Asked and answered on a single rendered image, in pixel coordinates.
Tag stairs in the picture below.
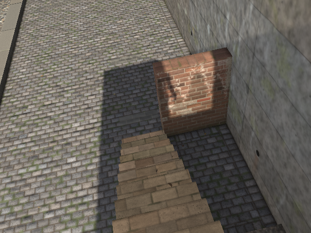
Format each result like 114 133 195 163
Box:
112 129 224 233

